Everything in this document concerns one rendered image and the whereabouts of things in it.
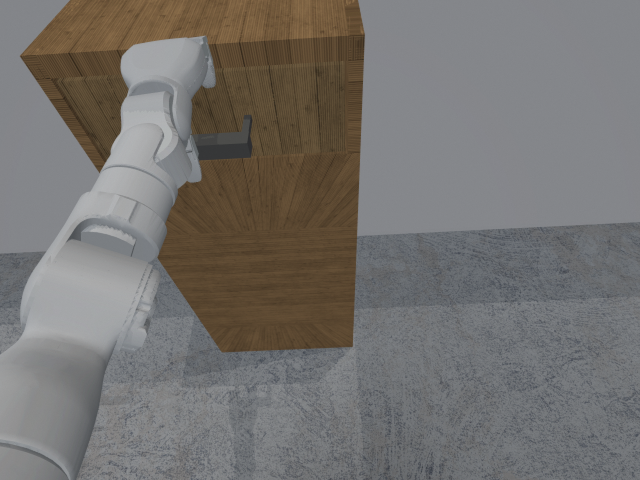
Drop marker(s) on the handle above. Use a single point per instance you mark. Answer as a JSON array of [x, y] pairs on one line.
[[225, 145]]

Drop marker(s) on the robot left forearm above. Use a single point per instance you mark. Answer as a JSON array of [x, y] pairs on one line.
[[129, 204]]

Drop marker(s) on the cabinet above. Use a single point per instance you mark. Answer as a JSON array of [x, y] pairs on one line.
[[263, 249]]

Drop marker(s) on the robot left hand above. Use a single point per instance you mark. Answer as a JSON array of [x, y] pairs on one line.
[[187, 61]]

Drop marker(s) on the drawer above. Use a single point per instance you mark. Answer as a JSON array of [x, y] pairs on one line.
[[295, 108]]

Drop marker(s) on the left robot upper arm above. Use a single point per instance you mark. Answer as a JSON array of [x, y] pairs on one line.
[[92, 303]]

